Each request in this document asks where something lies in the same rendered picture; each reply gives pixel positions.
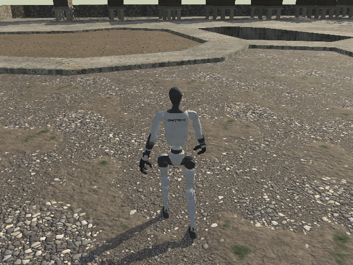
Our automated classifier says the left robot upper arm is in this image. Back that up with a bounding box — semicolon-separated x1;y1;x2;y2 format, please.
149;111;165;142

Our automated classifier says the robot left hand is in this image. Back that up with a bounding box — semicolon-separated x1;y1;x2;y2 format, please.
139;158;152;174

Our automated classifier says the left robot thigh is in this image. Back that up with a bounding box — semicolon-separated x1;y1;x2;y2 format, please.
158;153;170;187

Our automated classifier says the robot left forearm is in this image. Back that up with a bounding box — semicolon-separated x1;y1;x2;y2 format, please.
141;134;154;161

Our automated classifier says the robot left foot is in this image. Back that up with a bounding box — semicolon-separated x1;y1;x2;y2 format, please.
163;206;170;219

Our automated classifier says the robot right hand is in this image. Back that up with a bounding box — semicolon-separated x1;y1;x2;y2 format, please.
194;145;206;155

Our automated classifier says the robot right forearm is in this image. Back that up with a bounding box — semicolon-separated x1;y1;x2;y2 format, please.
198;131;206;148

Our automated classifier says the right robot upper arm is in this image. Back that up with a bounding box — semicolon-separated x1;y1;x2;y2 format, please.
188;110;203;139

